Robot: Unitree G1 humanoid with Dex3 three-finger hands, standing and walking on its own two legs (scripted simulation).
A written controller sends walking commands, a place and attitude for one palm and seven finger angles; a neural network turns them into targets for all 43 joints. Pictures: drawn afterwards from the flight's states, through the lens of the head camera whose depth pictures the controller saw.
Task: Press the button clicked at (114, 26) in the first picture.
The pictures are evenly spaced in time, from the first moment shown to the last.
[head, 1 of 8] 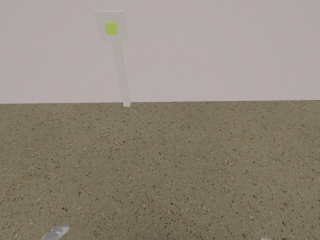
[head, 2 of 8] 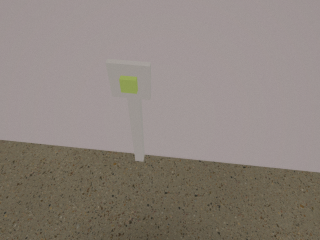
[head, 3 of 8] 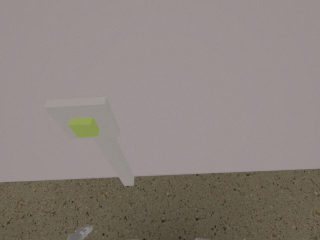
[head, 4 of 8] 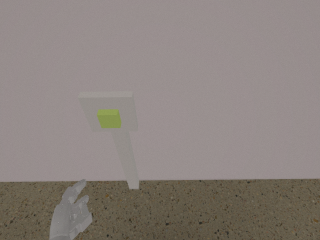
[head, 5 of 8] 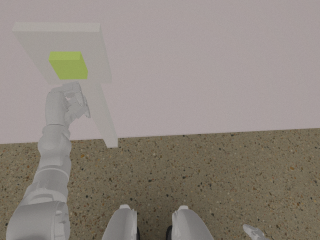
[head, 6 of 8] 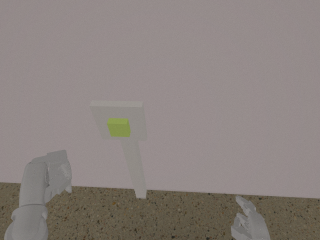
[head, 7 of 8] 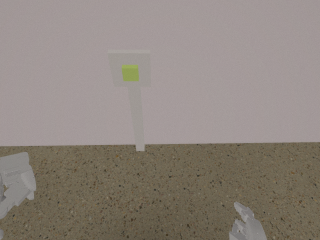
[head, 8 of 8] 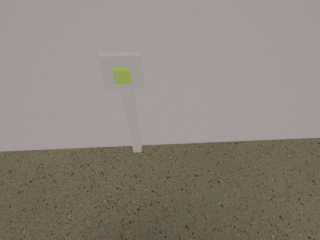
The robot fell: no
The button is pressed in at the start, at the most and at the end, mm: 0 10 0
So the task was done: yes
